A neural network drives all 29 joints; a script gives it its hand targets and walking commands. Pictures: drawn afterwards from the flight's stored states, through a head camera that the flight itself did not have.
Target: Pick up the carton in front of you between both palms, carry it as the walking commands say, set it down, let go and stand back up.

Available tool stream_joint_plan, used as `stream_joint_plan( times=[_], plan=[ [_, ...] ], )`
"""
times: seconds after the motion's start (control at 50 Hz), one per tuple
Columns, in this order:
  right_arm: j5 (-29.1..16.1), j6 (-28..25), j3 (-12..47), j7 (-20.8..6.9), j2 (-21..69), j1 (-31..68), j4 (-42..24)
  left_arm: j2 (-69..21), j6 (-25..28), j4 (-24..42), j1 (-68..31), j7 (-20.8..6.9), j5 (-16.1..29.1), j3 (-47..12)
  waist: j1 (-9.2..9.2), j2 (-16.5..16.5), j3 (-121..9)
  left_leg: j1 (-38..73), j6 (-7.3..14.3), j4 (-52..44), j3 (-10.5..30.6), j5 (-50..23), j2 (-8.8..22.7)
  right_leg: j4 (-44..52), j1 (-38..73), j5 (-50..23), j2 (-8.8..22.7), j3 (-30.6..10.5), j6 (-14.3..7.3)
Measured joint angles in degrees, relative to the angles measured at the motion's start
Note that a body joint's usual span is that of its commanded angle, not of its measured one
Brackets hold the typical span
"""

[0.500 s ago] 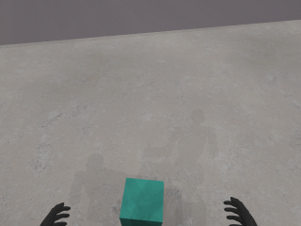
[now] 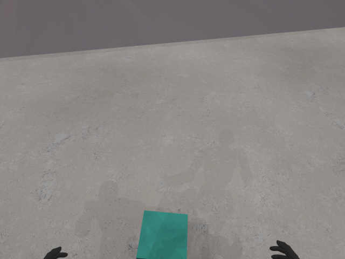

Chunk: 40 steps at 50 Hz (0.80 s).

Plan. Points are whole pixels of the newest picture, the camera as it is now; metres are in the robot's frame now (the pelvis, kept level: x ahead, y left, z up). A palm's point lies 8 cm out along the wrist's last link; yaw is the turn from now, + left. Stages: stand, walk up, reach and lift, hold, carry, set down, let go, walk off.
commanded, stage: stand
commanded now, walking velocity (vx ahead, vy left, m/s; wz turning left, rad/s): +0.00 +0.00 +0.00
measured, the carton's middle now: (163, 242) +0.36 +0.01 -0.65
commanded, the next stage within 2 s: none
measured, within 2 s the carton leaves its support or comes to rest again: neither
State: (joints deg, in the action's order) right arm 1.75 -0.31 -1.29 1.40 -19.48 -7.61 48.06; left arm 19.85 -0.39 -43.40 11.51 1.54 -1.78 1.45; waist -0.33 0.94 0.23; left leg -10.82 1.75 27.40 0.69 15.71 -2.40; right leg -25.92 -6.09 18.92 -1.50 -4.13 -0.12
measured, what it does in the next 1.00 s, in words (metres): stands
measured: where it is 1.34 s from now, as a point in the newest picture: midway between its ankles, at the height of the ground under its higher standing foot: outside the picture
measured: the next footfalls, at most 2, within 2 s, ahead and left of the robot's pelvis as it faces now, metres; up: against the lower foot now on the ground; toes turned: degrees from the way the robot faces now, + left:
none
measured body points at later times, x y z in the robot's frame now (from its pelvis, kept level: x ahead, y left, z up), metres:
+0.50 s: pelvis -0.02 -0.01 +0.01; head -0.03 +0.00 +0.46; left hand +0.08 +0.30 -0.11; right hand +0.09 -0.31 -0.10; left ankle -0.01 +0.10 -0.74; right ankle -0.06 -0.12 -0.74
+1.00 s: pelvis -0.03 +0.00 +0.01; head -0.03 +0.00 +0.46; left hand +0.07 +0.31 -0.11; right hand +0.08 -0.32 -0.10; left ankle -0.01 +0.10 -0.74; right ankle -0.05 -0.12 -0.74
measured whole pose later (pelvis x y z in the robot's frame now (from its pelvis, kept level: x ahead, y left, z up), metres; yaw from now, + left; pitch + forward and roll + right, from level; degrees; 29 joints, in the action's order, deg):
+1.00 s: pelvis -0.03 +0.00 +0.01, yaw +1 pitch -3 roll +0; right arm 0.9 -0.9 -0.3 0.8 -21.8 -6.1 59.8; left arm 21.8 0.5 -56.7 8.2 0.9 -1.0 0.6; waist -0.4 0.5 1.5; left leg -7.8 1.3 20.1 1.6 9.7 -1.9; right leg -18.5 -2.9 13.1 -1.7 -3.4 -0.4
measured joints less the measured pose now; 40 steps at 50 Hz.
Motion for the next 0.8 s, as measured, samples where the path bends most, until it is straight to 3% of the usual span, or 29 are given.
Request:
stream_joint_plan(
  times=[0.8],
  plan=[
    [-0.7,-0.6,0.8,-0.5,-2.1,1.0,10.8,1.6,0.9,-12.0,-2.4,-0.6,0.7,-0.7,-0.04,-0.5,1.2,2.8,-0.5,-6.7,0.8,-5.6,0.6,6.7,2.9,-5.5,-0.3,0.6,-0.4]
  ],
)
